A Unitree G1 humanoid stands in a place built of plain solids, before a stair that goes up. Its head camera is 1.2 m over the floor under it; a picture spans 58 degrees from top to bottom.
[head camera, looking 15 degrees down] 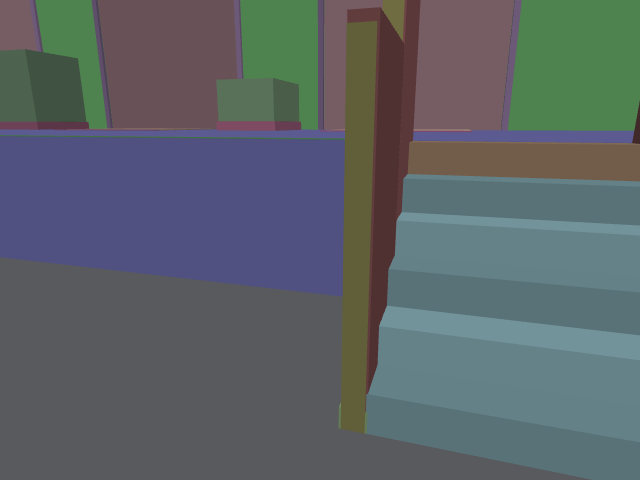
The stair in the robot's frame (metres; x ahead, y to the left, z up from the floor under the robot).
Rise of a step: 0.18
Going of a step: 0.23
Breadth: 1.20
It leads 17 degrees to the right of straight ahead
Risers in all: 6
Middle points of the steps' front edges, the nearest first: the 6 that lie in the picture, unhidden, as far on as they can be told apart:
1.30 -0.75 0.18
1.52 -0.82 0.37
1.74 -0.88 0.55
1.95 -0.95 0.73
2.17 -1.02 0.92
2.39 -1.08 1.10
